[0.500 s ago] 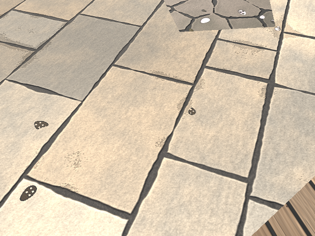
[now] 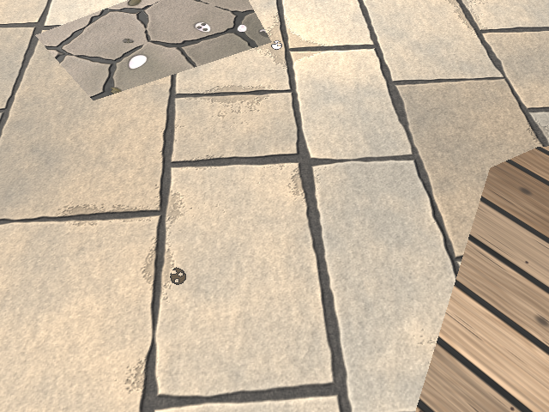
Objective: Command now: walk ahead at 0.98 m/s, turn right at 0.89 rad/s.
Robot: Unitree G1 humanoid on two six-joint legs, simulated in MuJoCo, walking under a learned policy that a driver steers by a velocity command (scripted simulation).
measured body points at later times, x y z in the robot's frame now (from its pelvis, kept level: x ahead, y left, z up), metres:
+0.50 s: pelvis +0.44 +0.00 +0.03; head +0.48 -0.02 +0.48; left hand +0.63 +0.26 -0.08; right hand +0.50 -0.32 -0.06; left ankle +0.57 +0.09 -0.69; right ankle +0.23 -0.01 -0.58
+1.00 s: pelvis +0.80 -0.27 +0.04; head +0.82 -0.29 +0.49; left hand +1.05 -0.13 -0.08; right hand +0.66 -0.49 -0.10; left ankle +0.81 -0.07 -0.58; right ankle +0.78 -0.31 -0.69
